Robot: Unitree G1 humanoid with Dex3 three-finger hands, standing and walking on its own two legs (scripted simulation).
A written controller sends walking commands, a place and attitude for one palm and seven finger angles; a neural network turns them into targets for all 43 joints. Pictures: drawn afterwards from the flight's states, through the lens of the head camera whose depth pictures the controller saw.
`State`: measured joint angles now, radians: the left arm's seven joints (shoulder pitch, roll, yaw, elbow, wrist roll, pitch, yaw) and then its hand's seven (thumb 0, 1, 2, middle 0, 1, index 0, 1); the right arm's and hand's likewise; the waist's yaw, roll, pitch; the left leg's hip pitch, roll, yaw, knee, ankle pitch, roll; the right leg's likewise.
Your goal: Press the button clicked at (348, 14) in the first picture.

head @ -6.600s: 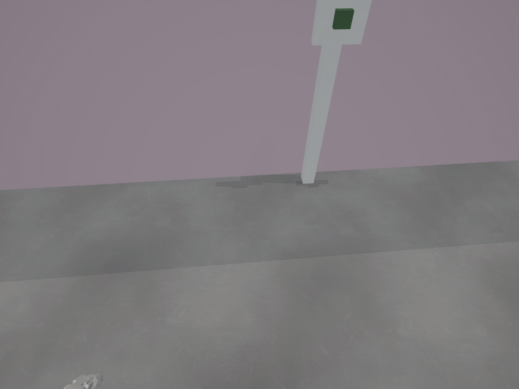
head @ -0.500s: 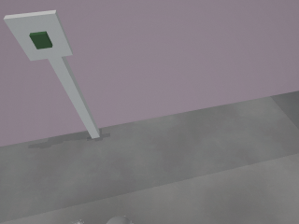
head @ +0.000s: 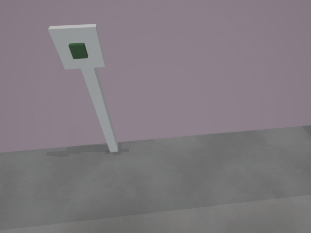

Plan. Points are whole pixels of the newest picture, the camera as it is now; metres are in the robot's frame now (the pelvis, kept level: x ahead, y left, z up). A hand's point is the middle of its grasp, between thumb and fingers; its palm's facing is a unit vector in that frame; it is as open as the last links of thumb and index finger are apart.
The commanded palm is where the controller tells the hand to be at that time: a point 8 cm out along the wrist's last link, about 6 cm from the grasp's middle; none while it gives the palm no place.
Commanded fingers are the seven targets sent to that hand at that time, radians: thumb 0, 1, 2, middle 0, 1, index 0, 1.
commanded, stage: take the last steps up to it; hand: left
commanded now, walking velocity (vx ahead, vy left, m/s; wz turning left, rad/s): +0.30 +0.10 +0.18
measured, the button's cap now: (78, 50) +0.77 +0.36 +0.09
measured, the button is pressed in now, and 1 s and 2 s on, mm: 0 0 0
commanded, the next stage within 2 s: come to a stop and stand still in 0.82 s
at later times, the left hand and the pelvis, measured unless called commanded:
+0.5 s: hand out of the picture +0.00 +0.23 -0.18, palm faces +0.17 -0.97 -0.15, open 7.4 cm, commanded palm none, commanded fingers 0.00 0.90 0.90 -0.20 -0.30 -0.20 -0.30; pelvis +0.13 +0.09 -0.02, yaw +4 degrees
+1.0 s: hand (92, 169) +0.36 +0.26 -0.16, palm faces +0.01 -0.98 -0.20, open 7.4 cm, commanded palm none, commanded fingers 0.00 0.90 0.90 -0.20 -0.30 -0.20 -0.30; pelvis +0.27 +0.09 -0.01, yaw +1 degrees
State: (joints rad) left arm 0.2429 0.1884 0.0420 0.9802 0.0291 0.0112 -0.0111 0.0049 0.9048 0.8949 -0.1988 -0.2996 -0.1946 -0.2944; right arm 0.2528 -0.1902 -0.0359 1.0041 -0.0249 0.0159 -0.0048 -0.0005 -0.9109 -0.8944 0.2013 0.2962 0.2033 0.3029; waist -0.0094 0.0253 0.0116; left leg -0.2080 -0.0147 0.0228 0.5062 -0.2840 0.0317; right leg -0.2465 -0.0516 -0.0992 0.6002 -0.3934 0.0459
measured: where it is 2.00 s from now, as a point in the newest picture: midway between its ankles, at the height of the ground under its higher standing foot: outside the picture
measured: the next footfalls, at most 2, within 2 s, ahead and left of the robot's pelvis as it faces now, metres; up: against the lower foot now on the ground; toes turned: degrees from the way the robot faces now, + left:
right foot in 0.02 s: +0.04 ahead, -0.12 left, +0.00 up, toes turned -6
left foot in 0.44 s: +0.22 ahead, +0.20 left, +0.00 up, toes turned +14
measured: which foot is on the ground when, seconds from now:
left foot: down 0.00-0.02, up 0.04-0.42, down 0.44-0.92, up 0.94-1.00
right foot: up 0.00-0.00, down 0.02-0.44, up 0.46-0.88, down 0.90-1.00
